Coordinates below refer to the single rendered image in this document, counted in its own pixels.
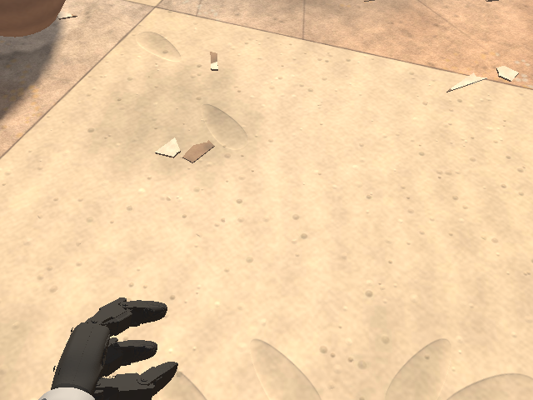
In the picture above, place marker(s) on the robot left hand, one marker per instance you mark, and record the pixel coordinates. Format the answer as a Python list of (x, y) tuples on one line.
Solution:
[(90, 354)]

